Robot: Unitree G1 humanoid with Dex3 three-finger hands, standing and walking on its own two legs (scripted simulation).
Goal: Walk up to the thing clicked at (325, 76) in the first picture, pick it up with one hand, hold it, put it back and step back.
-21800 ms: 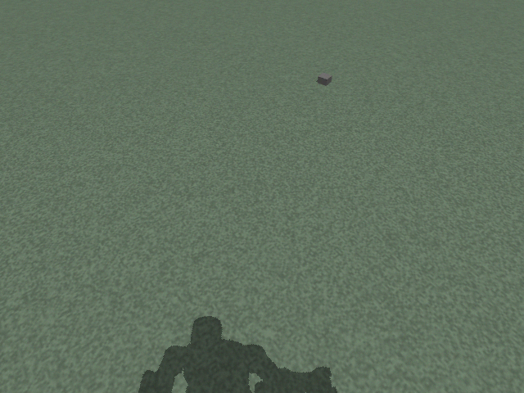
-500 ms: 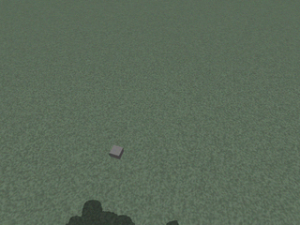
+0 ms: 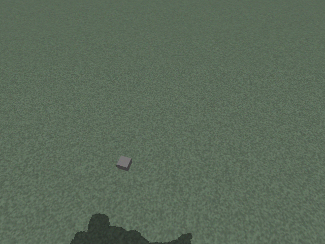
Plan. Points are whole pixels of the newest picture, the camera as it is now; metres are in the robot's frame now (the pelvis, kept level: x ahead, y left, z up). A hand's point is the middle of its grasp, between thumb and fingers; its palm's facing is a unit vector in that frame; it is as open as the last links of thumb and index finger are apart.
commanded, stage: stand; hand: left
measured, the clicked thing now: (124, 163) +0.77 +0.27 -0.76
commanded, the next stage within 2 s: walk up in 0.74 s
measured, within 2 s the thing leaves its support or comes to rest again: neither
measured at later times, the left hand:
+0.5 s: hand out of the picture +0.06 +0.25 -0.16, palm faces -0.03 -0.94 -0.34, open 7.4 cm
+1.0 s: hand out of the picture +0.06 +0.31 -0.17, palm faces +0.02 -0.93 -0.36, open 7.4 cm
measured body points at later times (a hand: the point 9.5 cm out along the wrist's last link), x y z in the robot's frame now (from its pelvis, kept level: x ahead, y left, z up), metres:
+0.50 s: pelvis -0.01 +0.00 +0.00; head +0.01 +0.00 +0.45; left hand +0.07 +0.30 -0.13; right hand +0.06 -0.30 -0.13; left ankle +0.01 +0.12 -0.75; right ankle -0.02 -0.13 -0.75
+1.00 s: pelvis +0.05 +0.03 -0.01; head +0.06 +0.04 +0.43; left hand +0.06 +0.35 -0.14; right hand +0.12 -0.30 -0.12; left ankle +0.09 +0.15 -0.75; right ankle -0.02 -0.13 -0.75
